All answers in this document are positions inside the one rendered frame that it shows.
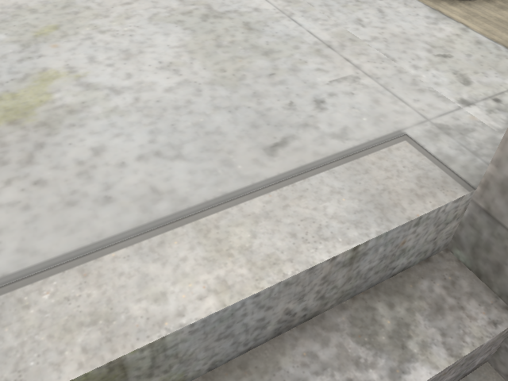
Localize stairs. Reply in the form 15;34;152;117
70;190;508;381

